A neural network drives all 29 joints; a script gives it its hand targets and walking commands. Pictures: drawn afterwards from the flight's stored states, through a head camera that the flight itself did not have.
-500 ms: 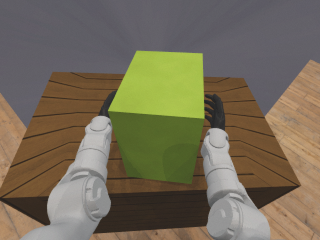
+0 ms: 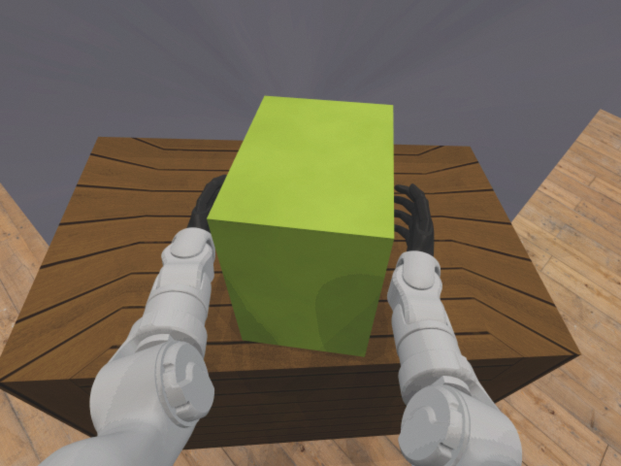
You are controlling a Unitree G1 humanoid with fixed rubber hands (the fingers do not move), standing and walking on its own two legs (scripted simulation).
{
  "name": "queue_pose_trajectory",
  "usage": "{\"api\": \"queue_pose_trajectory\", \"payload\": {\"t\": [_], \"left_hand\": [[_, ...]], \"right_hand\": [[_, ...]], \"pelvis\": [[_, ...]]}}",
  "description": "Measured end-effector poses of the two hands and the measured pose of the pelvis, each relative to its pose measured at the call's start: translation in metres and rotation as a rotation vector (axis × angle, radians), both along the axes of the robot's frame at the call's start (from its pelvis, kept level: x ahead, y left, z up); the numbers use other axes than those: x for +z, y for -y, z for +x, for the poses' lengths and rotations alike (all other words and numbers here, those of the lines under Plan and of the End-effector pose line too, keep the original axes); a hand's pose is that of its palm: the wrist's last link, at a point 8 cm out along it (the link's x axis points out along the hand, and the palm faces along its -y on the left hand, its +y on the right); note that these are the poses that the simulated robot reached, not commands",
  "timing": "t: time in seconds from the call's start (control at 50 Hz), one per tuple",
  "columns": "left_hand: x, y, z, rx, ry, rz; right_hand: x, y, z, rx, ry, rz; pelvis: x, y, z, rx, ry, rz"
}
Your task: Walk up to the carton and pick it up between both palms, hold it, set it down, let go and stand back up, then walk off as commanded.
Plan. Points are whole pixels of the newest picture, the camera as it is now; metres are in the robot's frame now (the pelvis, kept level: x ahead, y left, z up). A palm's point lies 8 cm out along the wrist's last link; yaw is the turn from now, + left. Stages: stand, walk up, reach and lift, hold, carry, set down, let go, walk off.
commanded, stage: set down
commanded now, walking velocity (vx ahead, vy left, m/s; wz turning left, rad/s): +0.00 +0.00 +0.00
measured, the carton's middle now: (314, 227) +0.46 -0.06 +0.02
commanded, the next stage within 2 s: none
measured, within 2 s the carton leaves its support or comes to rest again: rests again in 0.30 s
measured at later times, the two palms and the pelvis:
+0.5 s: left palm (210, 235) +0.43 +0.10 +0.05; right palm (421, 257) +0.35 -0.18 +0.07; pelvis -0.01 -0.01 +0.00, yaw +0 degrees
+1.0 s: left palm (213, 235) +0.44 +0.09 +0.04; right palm (413, 279) +0.35 -0.18 +0.02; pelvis -0.01 +0.00 +0.00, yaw +0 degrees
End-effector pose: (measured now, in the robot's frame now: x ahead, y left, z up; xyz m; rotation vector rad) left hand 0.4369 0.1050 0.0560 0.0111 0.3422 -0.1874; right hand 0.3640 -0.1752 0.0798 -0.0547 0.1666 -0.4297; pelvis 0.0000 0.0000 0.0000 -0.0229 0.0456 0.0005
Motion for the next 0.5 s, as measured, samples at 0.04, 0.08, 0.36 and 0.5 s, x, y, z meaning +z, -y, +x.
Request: {"api": "queue_pose_trajectory", "payload": {"t": [0.04, 0.08, 0.36, 0.5], "left_hand": [[0.0, 0.0, 0.0, 0.001, 0.001, -0.003], [-0.001, 0.001, -0.001, 0.003, 0.001, -0.007], [-0.004, 0.006, -0.005, 0.001, 0.012, -0.019], [-0.005, 0.007, -0.006, -0.006, 0.016, -0.025]], "right_hand": [[-0.001, 0.001, -0.001, 0.001, -0.002, -0.001], [-0.002, 0.001, -0.001, 0.001, -0.005, -0.002], [-0.01, 0.007, -0.008, 0.002, -0.026, -0.005], [-0.013, 0.008, -0.01, -0.002, -0.036, -0.007]], "pelvis": [[0.0, 0.001, -0.001, -0.001, -0.001, 0.001], [0.0, 0.001, -0.001, -0.001, -0.002, 0.002], [-0.001, 0.006, -0.006, -0.004, -0.008, 0.009], [-0.001, 0.006, -0.008, -0.004, -0.012, 0.009]]}}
